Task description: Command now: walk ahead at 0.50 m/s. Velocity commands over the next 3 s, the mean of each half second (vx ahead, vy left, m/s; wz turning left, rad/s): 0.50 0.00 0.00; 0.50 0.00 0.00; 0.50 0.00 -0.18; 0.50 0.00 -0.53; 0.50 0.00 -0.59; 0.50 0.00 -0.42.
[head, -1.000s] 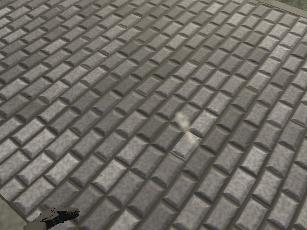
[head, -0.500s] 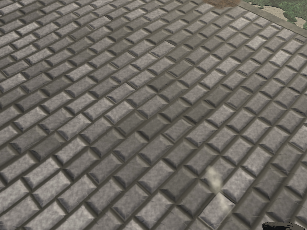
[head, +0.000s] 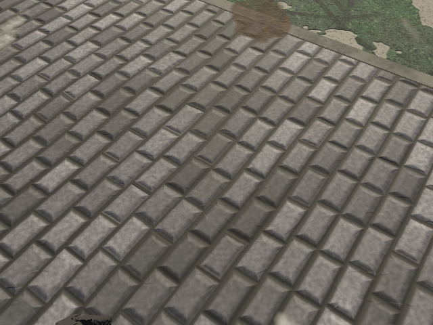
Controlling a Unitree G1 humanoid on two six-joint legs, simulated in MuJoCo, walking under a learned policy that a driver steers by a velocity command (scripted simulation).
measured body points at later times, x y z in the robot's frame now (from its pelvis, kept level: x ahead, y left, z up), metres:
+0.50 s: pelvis +0.27 -0.01 +0.01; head +0.30 -0.01 +0.46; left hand +0.24 +0.26 -0.13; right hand +0.48 -0.24 -0.09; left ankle +0.45 +0.13 -0.70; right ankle +0.15 -0.11 -0.73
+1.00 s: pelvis +0.54 +0.02 +0.01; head +0.57 +0.02 +0.46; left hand +0.74 +0.26 -0.09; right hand +0.54 -0.26 -0.12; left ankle +0.46 +0.12 -0.73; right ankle +0.74 -0.14 -0.69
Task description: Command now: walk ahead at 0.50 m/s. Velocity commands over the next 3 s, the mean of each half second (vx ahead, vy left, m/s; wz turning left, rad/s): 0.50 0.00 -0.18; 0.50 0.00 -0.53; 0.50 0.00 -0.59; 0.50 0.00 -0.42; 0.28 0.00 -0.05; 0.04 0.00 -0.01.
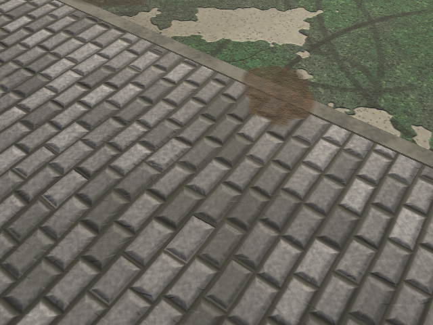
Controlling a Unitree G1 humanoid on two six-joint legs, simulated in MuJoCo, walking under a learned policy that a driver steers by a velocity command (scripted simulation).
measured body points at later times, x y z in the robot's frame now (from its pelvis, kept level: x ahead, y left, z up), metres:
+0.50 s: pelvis +0.27 -0.05 +0.00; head +0.30 -0.06 +0.45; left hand +0.27 +0.23 -0.13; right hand +0.47 -0.31 -0.09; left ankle +0.47 +0.11 -0.70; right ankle +0.21 -0.14 -0.74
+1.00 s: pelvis +0.53 -0.05 +0.00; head +0.55 -0.06 +0.45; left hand +0.80 +0.12 -0.10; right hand +0.43 -0.32 -0.13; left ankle +0.49 +0.08 -0.74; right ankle +0.62 -0.26 -0.69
